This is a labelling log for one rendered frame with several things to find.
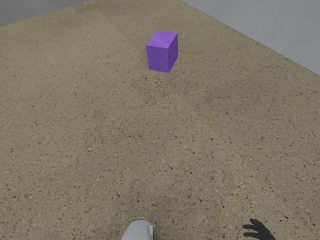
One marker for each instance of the left robot thigh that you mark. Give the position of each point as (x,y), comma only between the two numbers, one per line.
(139,230)

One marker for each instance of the carton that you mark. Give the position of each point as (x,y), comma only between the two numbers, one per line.
(162,51)

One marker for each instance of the robot left shin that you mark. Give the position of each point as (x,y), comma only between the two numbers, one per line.
(141,218)

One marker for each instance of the right robot hand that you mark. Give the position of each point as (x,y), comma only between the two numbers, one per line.
(263,232)

